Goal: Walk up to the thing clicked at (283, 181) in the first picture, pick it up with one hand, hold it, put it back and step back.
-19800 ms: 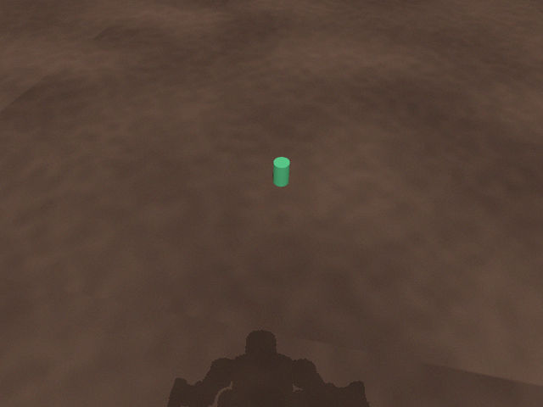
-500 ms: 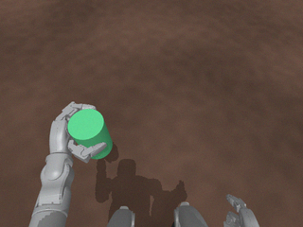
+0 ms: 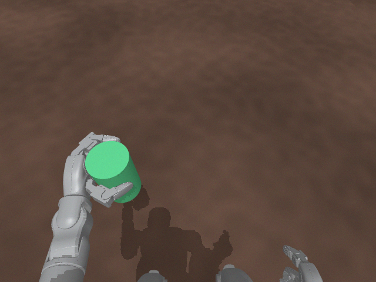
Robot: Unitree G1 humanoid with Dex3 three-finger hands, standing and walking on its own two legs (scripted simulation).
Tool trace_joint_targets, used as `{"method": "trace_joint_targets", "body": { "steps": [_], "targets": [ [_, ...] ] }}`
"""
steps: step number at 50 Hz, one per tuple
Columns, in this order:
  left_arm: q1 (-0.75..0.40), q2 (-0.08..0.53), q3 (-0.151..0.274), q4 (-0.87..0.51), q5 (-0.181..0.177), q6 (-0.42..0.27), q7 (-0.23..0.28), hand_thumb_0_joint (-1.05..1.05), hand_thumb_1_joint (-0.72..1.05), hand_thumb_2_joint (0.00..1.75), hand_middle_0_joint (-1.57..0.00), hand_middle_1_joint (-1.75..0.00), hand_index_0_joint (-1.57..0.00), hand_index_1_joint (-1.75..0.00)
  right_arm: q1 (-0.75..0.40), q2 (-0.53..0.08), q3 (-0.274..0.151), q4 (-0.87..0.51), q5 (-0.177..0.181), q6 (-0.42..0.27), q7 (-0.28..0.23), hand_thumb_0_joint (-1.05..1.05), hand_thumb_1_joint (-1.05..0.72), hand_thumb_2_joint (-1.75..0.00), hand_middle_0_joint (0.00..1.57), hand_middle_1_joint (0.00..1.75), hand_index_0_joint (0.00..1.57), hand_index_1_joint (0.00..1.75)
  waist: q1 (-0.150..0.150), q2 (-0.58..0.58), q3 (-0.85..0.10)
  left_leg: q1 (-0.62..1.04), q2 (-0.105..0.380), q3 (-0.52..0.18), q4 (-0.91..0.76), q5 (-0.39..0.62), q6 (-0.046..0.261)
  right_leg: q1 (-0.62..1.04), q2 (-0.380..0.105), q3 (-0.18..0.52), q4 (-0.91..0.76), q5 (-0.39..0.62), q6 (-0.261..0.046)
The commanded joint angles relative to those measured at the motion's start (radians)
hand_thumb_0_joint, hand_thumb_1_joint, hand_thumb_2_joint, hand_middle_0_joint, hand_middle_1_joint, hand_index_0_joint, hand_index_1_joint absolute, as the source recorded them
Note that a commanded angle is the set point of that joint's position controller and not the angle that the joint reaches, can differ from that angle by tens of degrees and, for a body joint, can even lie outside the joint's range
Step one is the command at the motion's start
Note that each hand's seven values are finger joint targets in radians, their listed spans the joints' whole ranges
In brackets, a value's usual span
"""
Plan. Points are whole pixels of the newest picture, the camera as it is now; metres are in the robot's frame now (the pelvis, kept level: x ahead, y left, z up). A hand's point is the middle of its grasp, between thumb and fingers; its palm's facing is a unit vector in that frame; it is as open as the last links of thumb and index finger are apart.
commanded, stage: lift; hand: left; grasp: from the side
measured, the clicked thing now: (116, 174) +0.34 +0.17 +0.02
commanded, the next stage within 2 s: hold in 0.08 s
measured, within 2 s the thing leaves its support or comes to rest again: neither
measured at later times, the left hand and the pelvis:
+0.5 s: hand (112, 166) +0.33 +0.16 +0.06, palm faces +0.08 -1.00 +0.01, open 11.1 cm; pelvis +0.00 +0.00 +0.01, yaw +0 degrees
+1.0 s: hand (110, 166) +0.33 +0.16 +0.07, palm faces +0.08 -1.00 +0.01, open 11.1 cm; pelvis +0.00 +0.00 +0.02, yaw +0 degrees
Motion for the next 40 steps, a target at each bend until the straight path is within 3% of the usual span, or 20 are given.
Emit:
{"method": "trace_joint_targets", "body": {
  "steps": [1, 2, 3, 4, 5, 6, 7, 10, 13, 19, 24, 31, 32, 34, 36, 40],
  "targets": [
    [-0.234, 0.122, 0.04, -0.238, -0.01, -0.075, -0.019, 0.0, 0.04, 1.24, -1.21, -1.39, -1.23, -1.39, -0.009, -0.139, -0.054, -0.117, -0.002, -0.043, -0.011, 0.0, -0.9, -0.9, 0.2, 0.3, 0.2, 0.3, 0.001, 0.031, -0.306, 0.128, -0.017, 0.027, -0.161, 0.361, 0.013, 0.239, 0.028, -0.03, -0.105, 0.317, -0.042],
    [-0.261, 0.12, 0.032, -0.254, -0.008, -0.08, -0.019, 0.0, 0.04, 1.24, -1.2, -1.38, -1.22, -1.38, -0.021, -0.139, -0.054, -0.121, -0.001, -0.042, -0.009, 0.0, -0.9, -0.9, 0.2, 0.3, 0.2, 0.3, 0.0, 0.043, -0.296, 0.135, -0.02, 0.033, -0.161, 0.342, 0.016, 0.228, 0.027, -0.028, -0.114, 0.308, -0.04],
    [-0.238, 0.122, 0.053, -0.208, -0.013, -0.075, -0.018, 0.0, 0.03, 1.24, -1.21, -1.38, -1.22, -1.38, -0.013, -0.14, -0.055, -0.114, -0.001, -0.042, -0.012, 0.0, -0.9, -0.9, 0.2, 0.3, 0.2, 0.3, -0.002, 0.017, -0.277, 0.124, -0.018, 0.028, -0.168, 0.325, 0.016, 0.23, 0.028, -0.029, -0.119, 0.288, -0.04],
    [-0.237, 0.116, 0.045, -0.224, -0.015, -0.077, -0.019, 0.0, 0.05, 1.23, -1.2, -1.37, -1.21, -1.37, -0.007, -0.138, -0.055, -0.113, -0.002, -0.042, -0.011, 0.0, -0.9, -0.9, 0.2, 0.3, 0.2, 0.3, 0.0, 0.021, -0.304, 0.129, -0.018, 0.029, -0.168, 0.342, 0.014, 0.247, 0.028, -0.029, -0.115, 0.305, -0.04],
    [-0.238, 0.126, 0.064, -0.22, -0.017, -0.079, -0.019, 0.0, 0.07, 1.24, -1.2, -1.38, -1.22, -1.38, -0.006, -0.138, -0.054, -0.109, -0.002, -0.041, -0.01, 0.0, -0.89, -0.9, 0.2, 0.3, 0.2, 0.3, 0.002, 0.025, -0.301, 0.135, -0.018, 0.031, -0.166, 0.36, 0.012, 0.245, 0.027, -0.028, -0.113, 0.317, -0.041],
    [-0.242, 0.129, 0.056, -0.237, -0.013, -0.08, -0.017, 0.0, 0.07, 1.24, -1.2, -1.38, -1.22, -1.38, -0.018, -0.139, -0.054, -0.121, -0.002, -0.039, -0.012, 0.0, -0.9, -0.9, 0.2, 0.3, 0.2, 0.3, 0.008, 0.021, -0.307, 0.15, -0.021, 0.035, -0.168, 0.351, 0.018, 0.253, 0.028, -0.026, -0.127, 0.319, -0.037],
    [-0.229, 0.11, 0.044, -0.216, -0.014, -0.079, -0.02, 0.0, 0.08, 1.25, -1.21, -1.39, -1.23, -1.39, -0.01, -0.138, -0.053, -0.114, -0.002, -0.037, -0.011, 0.0, -0.9, -0.9, 0.2, 0.3, 0.2, 0.3, -0.005, 0.005, -0.294, 0.146, -0.02, 0.035, -0.17, 0.352, 0.017, 0.258, 0.027, -0.026, -0.126, 0.321, -0.038],
    [-0.248, 0.126, 0.057, -0.222, -0.012, -0.079, -0.024, 0.0, 0.08, 1.18, -1.23, -1.37, -1.25, -1.37, -0.018, -0.135, -0.054, -0.112, -0.005, -0.037, -0.014, 0.0, -0.91, -0.9, 0.2, 0.3, 0.2, 0.3, -0.001, 0.005, -0.296, 0.141, -0.023, 0.04, -0.171, 0.337, 0.022, 0.271, 0.024, -0.02, -0.14, 0.323, -0.033],
    [-0.223, 0.107, 0.043, -0.212, -0.011, -0.075, -0.021, 0.0, 0.05, 1.17, -1.21, -1.36, -1.23, -1.36, -0.025, -0.138, -0.054, -0.118, -0.003, -0.034, -0.012, 0.0, -0.91, -0.9, 0.2, 0.3, 0.2, 0.3, 0.003, 0.003, -0.258, 0.141, -0.022, 0.039, -0.194, 0.3, 0.019, 0.257, 0.026, -0.023, -0.151, 0.279, -0.036],
    [-0.226, 0.114, 0.042, -0.225, -0.003, -0.073, -0.011, 0.0, 0.04, 1.13, -1.19, -1.33, -1.21, -1.33, -0.035, -0.134, -0.051, -0.121, -0.003, -0.033, -0.014, 0.0, -0.91, -0.9, 0.2, 0.3, 0.2, 0.3, 0.003, -0.004, -0.247, 0.158, -0.025, 0.047, -0.205, 0.295, 0.023, 0.282, 0.025, -0.019, -0.174, 0.285, -0.031],
    [-0.24, 0.123, 0.054, -0.257, -0.006, -0.075, -0.004, 0.0, 0.06, 1.15, -1.2, -1.34, -1.22, -1.34, -0.029, -0.134, -0.052, -0.117, -0.004, -0.035, -0.013, 0.0, -0.91, -0.9, 0.2, 0.3, 0.2, 0.3, 0.005, 0.015, -0.269, 0.181, -0.023, 0.038, -0.214, 0.341, 0.017, 0.303, 0.026, -0.024, -0.169, 0.315, -0.035],
    [-0.221, 0.093, 0.02, -0.251, -0.004, -0.059, -0.004, 0.0, 0.1, 1.16, -1.21, -1.35, -1.23, -1.35, -0.039, -0.131, -0.049, -0.118, -0.002, -0.033, -0.017, 0.0, -0.91, -0.9, 0.2, 0.3, 0.2, 0.3, 0.001, -0.003, -0.254, 0.197, -0.025, 0.046, -0.227, 0.331, 0.021, 0.327, 0.025, -0.02, -0.197, 0.319, -0.029],
    [-0.251, 0.11, 0.026, -0.262, 0.001, -0.06, -0.005, 0.0, 0.09, 1.16, -1.21, -1.35, -1.23, -1.35, -0.052, -0.129, -0.048, -0.118, -0.003, -0.035, -0.015, 0.0, -0.9, -0.9, 0.2, 0.3, 0.2, 0.3, 0.002, 0.009, -0.222, 0.187, -0.026, 0.046, -0.233, 0.301, 0.022, 0.307, 0.025, -0.021, -0.205, 0.289, -0.03],
    [-0.26, 0.123, 0.041, -0.27, -0.001, -0.055, 0.0, 0.0, 0.07, 1.15, -1.21, -1.35, -1.22, -1.35, -0.042, -0.129, -0.048, -0.117, -0.002, -0.034, -0.02, 0.0, -0.91, -0.9, 0.2, 0.3, 0.2, 0.3, 0.005, 0.01, -0.255, 0.204, -0.026, 0.05, -0.232, 0.323, 0.023, 0.331, 0.022, -0.017, -0.209, 0.316, -0.027],
    [-0.226, 0.096, 0.019, -0.247, 0.002, -0.048, 0.002, 0.0, 0.07, 1.15, -1.19, -1.33, -1.21, -1.33, -0.039, -0.131, -0.047, -0.115, -0.003, -0.035, -0.018, 0.0, -0.91, -0.9, 0.2, 0.3, 0.2, 0.3, 0.002, 0.016, -0.235, 0.213, -0.022, 0.043, -0.243, 0.338, 0.017, 0.317, 0.027, -0.024, -0.199, 0.315, -0.033],
    [-0.246, 0.108, 0.042, -0.227, 0.001, -0.048, 0.008, 0.0, 0.09, 1.16, -1.19, -1.34, -1.21, -1.34, -0.036, -0.135, -0.052, -0.109, -0.004, -0.037, -0.012, 0.0, -0.9, -0.9, 0.2, 0.3, 0.2, 0.3, 0.002, 0.008, -0.239, 0.209, -0.017, 0.034, -0.244, 0.365, 0.014, 0.316, 0.028, -0.032, -0.189, 0.328, -0.037]
  ]
}}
